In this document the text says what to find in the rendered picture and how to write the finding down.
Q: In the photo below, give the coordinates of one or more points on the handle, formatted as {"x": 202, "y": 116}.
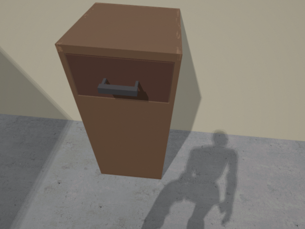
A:
{"x": 104, "y": 88}

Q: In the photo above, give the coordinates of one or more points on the drawer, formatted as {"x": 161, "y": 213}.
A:
{"x": 154, "y": 77}

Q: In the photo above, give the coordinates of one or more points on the cabinet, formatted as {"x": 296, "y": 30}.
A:
{"x": 128, "y": 137}

